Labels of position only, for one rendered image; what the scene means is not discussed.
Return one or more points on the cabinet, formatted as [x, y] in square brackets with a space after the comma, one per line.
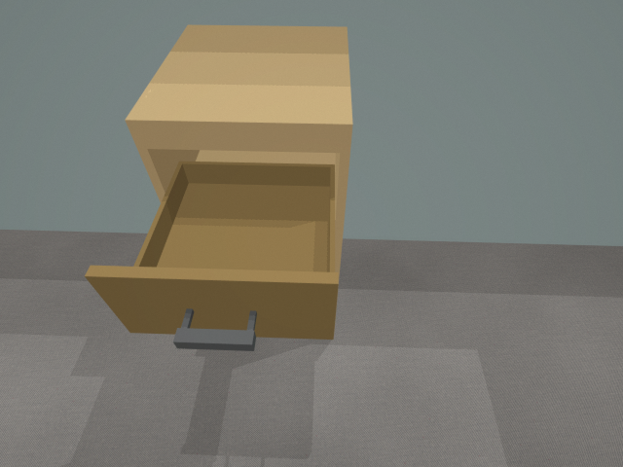
[250, 93]

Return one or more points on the drawer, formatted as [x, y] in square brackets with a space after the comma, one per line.
[230, 237]

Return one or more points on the handle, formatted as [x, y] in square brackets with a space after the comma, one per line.
[215, 339]

